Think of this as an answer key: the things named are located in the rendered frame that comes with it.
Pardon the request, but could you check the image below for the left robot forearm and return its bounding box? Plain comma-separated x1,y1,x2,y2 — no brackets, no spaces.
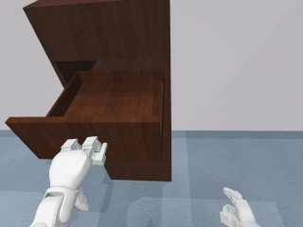
29,186,78,227

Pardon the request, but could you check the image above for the left robot hand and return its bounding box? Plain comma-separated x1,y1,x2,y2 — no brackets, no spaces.
49,136,102,211

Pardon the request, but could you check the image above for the handle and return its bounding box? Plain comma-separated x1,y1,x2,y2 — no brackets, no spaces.
91,143,108,166

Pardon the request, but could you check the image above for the right robot hand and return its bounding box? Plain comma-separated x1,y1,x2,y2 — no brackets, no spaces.
220,187,256,227

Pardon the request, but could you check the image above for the drawer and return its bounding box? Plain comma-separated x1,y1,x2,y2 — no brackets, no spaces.
5,68,165,162

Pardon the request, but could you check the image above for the cabinet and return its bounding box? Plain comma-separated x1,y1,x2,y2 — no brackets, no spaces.
23,0,172,182

